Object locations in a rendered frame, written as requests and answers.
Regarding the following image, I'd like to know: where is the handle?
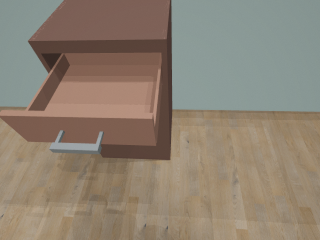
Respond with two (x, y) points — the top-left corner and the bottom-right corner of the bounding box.
(49, 130), (104, 155)

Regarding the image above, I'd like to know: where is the drawer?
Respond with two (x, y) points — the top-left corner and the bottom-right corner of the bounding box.
(0, 52), (163, 146)

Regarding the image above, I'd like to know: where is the cabinet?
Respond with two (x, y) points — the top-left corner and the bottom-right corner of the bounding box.
(28, 0), (173, 160)

